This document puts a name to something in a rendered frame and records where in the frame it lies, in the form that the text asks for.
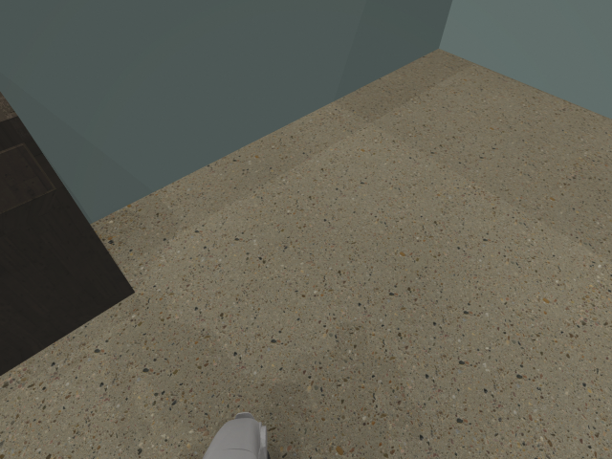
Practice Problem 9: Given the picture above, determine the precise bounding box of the cabinet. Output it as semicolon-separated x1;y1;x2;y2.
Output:
0;92;135;376

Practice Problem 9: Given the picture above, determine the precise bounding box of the robot left shin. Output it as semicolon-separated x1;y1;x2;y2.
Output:
235;412;255;420

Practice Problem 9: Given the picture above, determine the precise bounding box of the drawer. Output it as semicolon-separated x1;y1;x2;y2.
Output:
0;143;53;212

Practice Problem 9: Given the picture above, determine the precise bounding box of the left robot thigh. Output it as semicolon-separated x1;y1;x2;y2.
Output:
203;418;268;459

